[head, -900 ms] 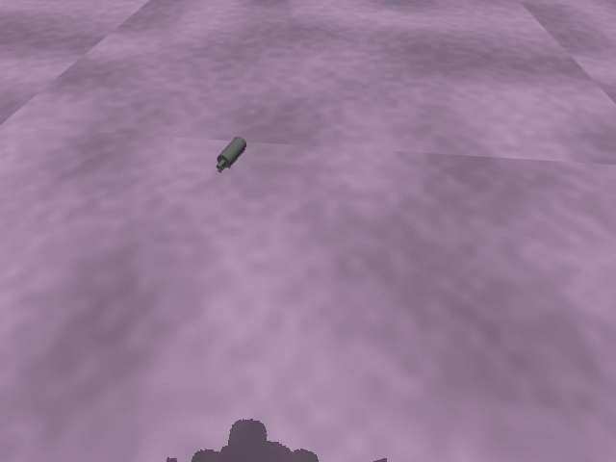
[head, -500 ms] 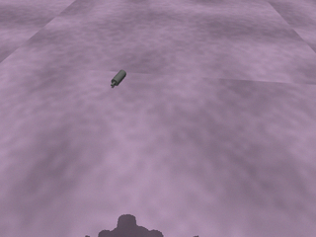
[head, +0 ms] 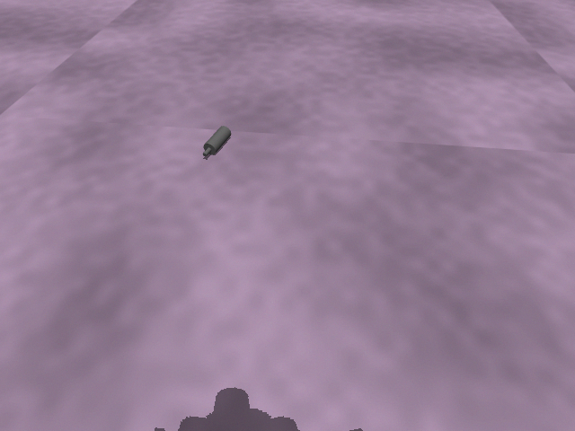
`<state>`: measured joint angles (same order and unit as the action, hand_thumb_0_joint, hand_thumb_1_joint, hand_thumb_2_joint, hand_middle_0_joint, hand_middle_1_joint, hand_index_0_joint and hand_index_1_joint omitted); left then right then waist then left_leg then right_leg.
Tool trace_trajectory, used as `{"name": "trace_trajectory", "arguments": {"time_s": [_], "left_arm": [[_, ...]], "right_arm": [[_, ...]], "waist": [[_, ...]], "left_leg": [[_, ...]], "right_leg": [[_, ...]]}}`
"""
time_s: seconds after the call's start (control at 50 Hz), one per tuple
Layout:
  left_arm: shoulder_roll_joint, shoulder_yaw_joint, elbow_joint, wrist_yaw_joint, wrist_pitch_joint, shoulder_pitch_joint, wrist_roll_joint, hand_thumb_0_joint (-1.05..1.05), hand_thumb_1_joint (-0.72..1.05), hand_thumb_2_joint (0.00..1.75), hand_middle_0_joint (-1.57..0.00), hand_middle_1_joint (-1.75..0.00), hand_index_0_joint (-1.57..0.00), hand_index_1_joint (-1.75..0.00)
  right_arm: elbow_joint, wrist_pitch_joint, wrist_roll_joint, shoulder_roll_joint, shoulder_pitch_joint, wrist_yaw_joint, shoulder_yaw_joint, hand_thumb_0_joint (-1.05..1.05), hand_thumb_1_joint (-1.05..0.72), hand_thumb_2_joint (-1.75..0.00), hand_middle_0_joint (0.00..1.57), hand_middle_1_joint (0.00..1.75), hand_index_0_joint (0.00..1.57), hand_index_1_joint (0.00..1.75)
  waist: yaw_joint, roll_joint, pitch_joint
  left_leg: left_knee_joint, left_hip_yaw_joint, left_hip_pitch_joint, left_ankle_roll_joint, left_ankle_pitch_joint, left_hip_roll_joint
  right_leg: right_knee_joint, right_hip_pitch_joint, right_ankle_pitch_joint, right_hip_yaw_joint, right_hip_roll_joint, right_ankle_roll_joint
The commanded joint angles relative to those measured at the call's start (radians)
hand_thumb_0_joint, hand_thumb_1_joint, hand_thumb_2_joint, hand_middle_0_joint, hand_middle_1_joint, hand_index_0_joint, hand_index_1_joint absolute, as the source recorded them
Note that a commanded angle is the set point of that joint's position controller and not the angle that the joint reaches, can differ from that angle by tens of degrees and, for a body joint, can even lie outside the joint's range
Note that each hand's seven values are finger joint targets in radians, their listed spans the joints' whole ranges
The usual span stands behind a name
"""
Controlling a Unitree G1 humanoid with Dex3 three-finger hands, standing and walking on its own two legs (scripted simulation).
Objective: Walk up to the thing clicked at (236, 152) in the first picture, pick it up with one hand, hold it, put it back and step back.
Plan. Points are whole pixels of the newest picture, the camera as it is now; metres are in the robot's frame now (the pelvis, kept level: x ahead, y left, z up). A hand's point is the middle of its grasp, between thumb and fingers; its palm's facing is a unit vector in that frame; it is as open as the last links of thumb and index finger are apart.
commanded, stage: stand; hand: left
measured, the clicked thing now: (215, 142) +1.71 +0.40 -0.74
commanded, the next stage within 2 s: walk up in 0.22 s
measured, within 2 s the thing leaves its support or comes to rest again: neither
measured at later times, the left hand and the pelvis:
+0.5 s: hand out of the picture +0.08 +0.34 -0.16, palm faces +0.25 -0.91 -0.33, open 7.4 cm; pelvis +0.06 +0.04 -0.01, yaw +15 degrees
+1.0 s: hand (75, 367) +0.26 +0.37 -0.15, palm faces +0.47 -0.81 -0.35, open 7.4 cm; pelvis +0.32 +0.06 -0.03, yaw +31 degrees
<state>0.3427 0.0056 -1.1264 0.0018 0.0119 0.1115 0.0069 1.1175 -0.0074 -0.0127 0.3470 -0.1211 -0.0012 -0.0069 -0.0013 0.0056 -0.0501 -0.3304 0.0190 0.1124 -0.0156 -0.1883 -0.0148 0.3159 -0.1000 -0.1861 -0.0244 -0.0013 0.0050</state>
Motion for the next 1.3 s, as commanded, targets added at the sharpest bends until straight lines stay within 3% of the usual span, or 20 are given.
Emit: {"name": "trace_trajectory", "arguments": {"time_s": [0.0, 0.18, 0.2, 0.24, 0.28, 0.36, 0.48, 0.5, 0.52, 0.54, 0.56, 0.66, 0.9, 0.96, 0.98, 1.0, 1.02, 1.12, 1.22, 1.28], "left_arm": [[0.214, -0.044, 0.057, -0.011, 0.023, -0.037, 0.001, 0.0, 0.9, 0.9, -0.2, -0.3, -0.2, -0.3], [0.21, -0.043, 0.057, -0.012, 0.02, -0.035, 0.002, 0.0, 0.9, 0.9, -0.2, -0.3, -0.2, -0.3], [0.362, -0.148, 0.16, 0.025, 0.038, -0.055, 0.018, 0.0, 0.9, 0.9, -0.2, -0.3, -0.2, -0.3], [0.368, -0.164, 0.178, 0.045, 0.044, 0.069, 0.037, 0.0, 0.9, 0.9, -0.2, -0.3, -0.2, -0.3], [0.393, -0.174, 0.238, 0.052, 0.049, 0.002, 0.033, 0.0, 0.9, 0.9, -0.2, -0.3, -0.2, -0.3], [0.358, -0.169, 0.305, 0.074, 0.061, -0.122, 0.043, 0.0, 0.9, 0.9, -0.2, -0.3, -0.2, -0.3], [0.324, -0.164, 0.352, 0.096, 0.027, -0.159, 0.05, 0.0, 0.9, 0.9, -0.2, -0.3, -0.2, -0.3], [0.275, -0.147, 0.358, 0.099, 0.017, -0.126, 0.049, 0.0, 0.9, 0.9, -0.2, -0.3, -0.2, -0.3], [0.215, -0.125, 0.382, 0.108, 0.011, -0.132, 0.038, 0.0, 0.9, 0.9, -0.2, -0.3, -0.2, -0.3], [0.191, -0.104, 0.433, 0.113, 0.015, -0.191, 0.026, 0.0, 0.9, 0.9, -0.2, -0.3, -0.2, -0.3], [0.282, -0.108, 0.445, 0.115, 0.019, -0.171, 0.041, 0.0, 0.9, 0.9, -0.2, -0.3, -0.2, -0.3], [0.343, -0.129, 0.314, 0.123, 0.0, -0.005, 0.024, 0.0, 0.9, 0.9, -0.2, -0.3, -0.2, -0.3], [0.287, -0.159, 0.378, 0.155, -0.001, -0.171, 0.04, 0.0, 0.9, 0.9, -0.2, -0.3, -0.2, -0.3], [0.292, -0.183, 0.316, 0.135, 0.012, 0.046, 0.033, 0.0, 0.9, 0.9, -0.2, -0.3, -0.2, -0.3], [0.376, -0.217, 0.259, 0.116, 0.027, 0.231, 0.041, 0.0, 0.9, 0.9, -0.2, -0.3, -0.2, -0.3], [0.491, -0.24, 0.248, 0.1, 0.035, 0.33, 0.056, 0.0, 0.9, 0.9, -0.2, -0.3, -0.2, -0.3], [0.512, -0.22, 0.283, 0.09, 0.037, 0.185, 0.042, 0.0, 0.9, 0.9, -0.2, -0.3, -0.2, -0.3], [0.324, -0.165, 0.322, 0.082, 0.041, 0.051, 0.028, 0.0, 0.9, 0.9, -0.2, -0.3, -0.2, -0.3], [0.314, -0.159, 0.378, 0.092, 0.035, 0.123, 0.043, 0.0, 0.9, 0.9, -0.2, -0.3, -0.2, -0.3], [0.313, -0.154, 0.412, 0.096, 0.017, 0.118, 0.037, 0.0, 0.9, 0.9, -0.2, -0.3, -0.2, -0.3]], "right_arm": [[-0.059, -0.024, 0.005, 0.209, 0.04, 0.011, 0.04, 0.0, -0.9, -0.9, 0.2, 0.3, 0.2, 0.3], [-0.055, -0.026, 0.005, 0.209, 0.042, 0.016, 0.037, 0.0, -0.9, -0.9, 0.2, 0.3, 0.2, 0.3], [-0.12, -0.037, 0.011, 0.336, -0.027, -0.02, 0.113, 0.0, -0.9, -0.9, 0.2, 0.3, 0.2, 0.3], [-0.222, -0.043, -0.003, 0.29, 0.168, -0.043, 0.087, 0.0, -0.9, -0.9, 0.2, 0.3, 0.2, 0.3], [-0.26, -0.044, -0.017, 0.274, 0.181, -0.048, 0.107, 0.0, -0.9, -0.9, 0.2, 0.3, 0.2, 0.3], [-0.221, -0.038, 0.003, 0.301, 0.007, -0.097, 0.137, 0.0, -0.9, -0.9, 0.2, 0.3, 0.2, 0.3], [-0.183, -0.037, -0.002, 0.295, -0.21, -0.079, 0.161, 0.0, -0.9, -0.9, 0.2, 0.3, 0.2, 0.3], [-0.154, -0.04, -0.011, 0.342, -0.327, -0.058, 0.175, 0.0, -0.9, -0.9, 0.2, 0.3, 0.2, 0.3], [-0.15, -0.041, -0.018, 0.433, -0.427, -0.036, 0.196, 0.0, -0.9, -0.9, 0.2, 0.3, 0.2, 0.3], [-0.191, -0.048, -0.011, 0.538, -0.387, -0.024, 0.203, 0.0, -0.9, -0.9, 0.2, 0.3, 0.2, 0.3], [-0.242, -0.053, 0.029, 0.57, -0.248, -0.021, 0.201, 0.0, -0.9, -0.9, 0.2, 0.3, 0.2, 0.3], [-0.27, -0.099, 0.021, 0.415, -0.084, 0.002, 0.123, 0.0, -0.9, -0.9, 0.2, 0.3, 0.2, 0.3], [-0.298, -0.121, -0.002, 0.423, -0.208, 0.021, 0.153, 0.0, -0.9, -0.9, 0.2, 0.3, 0.2, 0.3], [-0.324, -0.106, -0.013, 0.405, -0.133, 0.036, 0.149, 0.0, -0.9, -0.9, 0.2, 0.3, 0.2, 0.3], [-0.329, -0.106, -0.016, 0.316, -0.152, 0.042, 0.119, 0.0, -0.9, -0.9, 0.2, 0.3, 0.2, 0.3], [-0.378, -0.114, -0.001, 0.203, -0.16, 0.042, 0.079, 0.0, -0.9, -0.9, 0.2, 0.3, 0.2, 0.3], [-0.355, -0.104, -0.005, 0.284, -0.192, 0.054, 0.096, 0.0, -0.9, -0.9, 0.2, 0.3, 0.2, 0.3], [-0.249, -0.095, 0.011, 0.32, -0.234, 0.007, 0.108, 0.0, -0.9, -0.9, 0.2, 0.3, 0.2, 0.3], [-0.329, -0.093, 0.014, 0.262, -0.133, -0.005, 0.099, 0.0, -0.9, -0.9, 0.2, 0.3, 0.2, 0.3], [-0.325, -0.088, 0.029, 0.256, -0.202, 0.006, 0.114, 0.0, -0.9, -0.9, 0.2, 0.3, 0.2, 0.3]], "waist": [[0.003, -0.003, 0.089], [0.005, 0.009, 0.085], [0.053, -0.071, 0.132], [0.157, -0.133, -0.006], [0.146, -0.21, -0.04], [0.04, -0.146, 0.019], [-0.062, -0.038, 0.089], [-0.111, 0.104, 0.146], [-0.162, 0.287, 0.106], [-0.141, 0.316, 0.042], [-0.067, 0.209, 0.005], [0.055, 0.102, 0.004], [0.002, 0.136, -0.011], [0.139, 0.111, 0.094], [0.229, -0.125, 0.183], [0.264, -0.503, 0.18], [0.176, -0.454, 0.159], [0.049, -0.203, -0.023], [0.089, -0.185, -0.008], [0.052, -0.117, 0.036]], "left_leg": [[0.04, 0.081, -0.019, 0.037, 0.172, -0.113], [0.042, 0.075, -0.023, 0.038, 0.198, -0.114], [-0.023, 0.22, 0.249, 0.11, -0.306, -0.087], [-0.165, 0.05, 0.678, 0.041, -0.283, 0.001], [-0.547, -0.049, 0.741, 0.009, -0.226, -0.082], [-0.476, -0.037, 0.517, 0.012, -0.166, -0.139], [-0.264, -0.235, -0.035, 0.017, -0.033, 0.015], [-0.255, -0.198, -0.185, 0.046, -0.134, 0.044], [-0.082, 0.081, -0.275, 0.109, -0.396, -0.082], [0.222, 0.718, -0.195, 0.229, -0.729, -0.347], [0.367, 0.955, -0.042, 0.332, -0.868, -0.48], [0.194, 0.299, 0.187, 0.174, -0.418, -0.223], [0.055, 0.209, 0.123, 0.203, -0.201, -0.187], [-0.264, 0.163, 0.233, 0.159, 0.065, -0.166], [-0.628, 0.091, 0.39, 0.112, 0.055, -0.07], [-0.928, -0.043, 0.715, 0.071, -0.344, 0.092], [-1.075, -0.032, 0.757, 0.069, -0.345, 0.045], [-0.773, 0.0, 0.51, 0.064, -0.116, -0.095], [-0.424, -0.098, 0.468, 0.05, -0.044, -0.061], [-0.345, -0.179, 0.2, 0.063, 0.101, 0.01]], "right_leg": [[-0.039, 0.015, 0.159, 0.099, 0.135, 0.023], [-0.038, 0.029, 0.201, 0.101, 0.138, 0.018], [0.111, 0.203, -0.348, 0.013, 0.094, 0.052], [-0.065, 0.36, -0.59, 0.161, 0.265, 0.133], [-0.247, 0.23, -0.56, 0.356, 0.548, 0.254], [-0.193, 0.143, -0.456, 0.065, 0.396, 0.192], [0.185, -0.191, -0.39, -0.183, 0.227, 0.138], [0.472, -0.277, -0.264, -0.218, 0.164, 0.117], [0.786, -0.503, -0.366, -0.222, 0.068, 0.078], [0.935, -0.721, -0.425, -0.068, -0.025, 0.046], [0.963, -0.677, -0.335, 0.124, 0.07, 0.044], [0.703, -0.412, -0.154, 0.117, 0.131, -0.015], [0.349, -0.376, -0.05, 0.062, 0.135, -0.04], [0.228, -0.021, -0.079, 0.006, 0.087, 0.0], [0.191, 0.212, -0.19, 0.082, 0.087, 0.009], [-0.055, 0.325, -0.505, 0.482, 0.355, 0.019], [-0.202, 0.238, -0.604, 0.748, 0.464, 0.111], [-0.066, -0.1, -0.196, 0.133, 0.258, 0.132], [-0.031, -0.005, 0.149, -0.017, 0.271, 0.184], [0.078, -0.103, 0.214, -0.104, 0.222, 0.128]]}}
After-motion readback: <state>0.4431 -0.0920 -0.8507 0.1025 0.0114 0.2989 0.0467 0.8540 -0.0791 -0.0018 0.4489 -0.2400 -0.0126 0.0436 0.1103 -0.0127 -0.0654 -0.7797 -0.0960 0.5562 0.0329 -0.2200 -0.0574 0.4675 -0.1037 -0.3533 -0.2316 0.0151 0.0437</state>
